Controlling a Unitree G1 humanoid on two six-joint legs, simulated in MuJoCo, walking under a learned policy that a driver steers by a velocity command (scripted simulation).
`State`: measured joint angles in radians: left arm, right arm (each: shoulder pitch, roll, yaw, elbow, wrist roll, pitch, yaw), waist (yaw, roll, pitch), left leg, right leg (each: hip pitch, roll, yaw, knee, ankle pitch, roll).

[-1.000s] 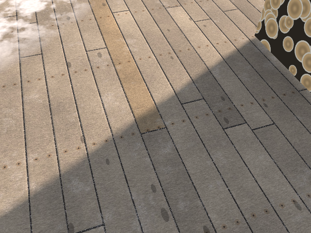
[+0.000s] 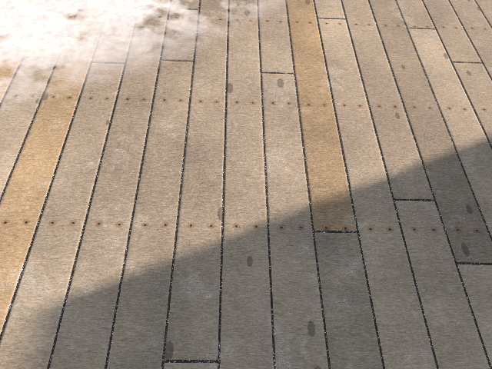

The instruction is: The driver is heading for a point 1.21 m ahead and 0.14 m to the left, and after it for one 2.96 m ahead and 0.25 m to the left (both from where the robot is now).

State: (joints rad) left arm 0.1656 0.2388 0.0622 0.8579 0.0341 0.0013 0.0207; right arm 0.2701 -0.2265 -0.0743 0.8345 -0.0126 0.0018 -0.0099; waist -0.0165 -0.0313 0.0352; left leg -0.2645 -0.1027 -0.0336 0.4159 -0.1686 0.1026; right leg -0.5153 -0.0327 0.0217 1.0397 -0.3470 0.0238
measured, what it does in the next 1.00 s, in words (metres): walks ahead, turning left: right foot, then left foot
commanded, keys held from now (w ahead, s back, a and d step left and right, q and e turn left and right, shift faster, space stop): w+q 0.44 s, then w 0.56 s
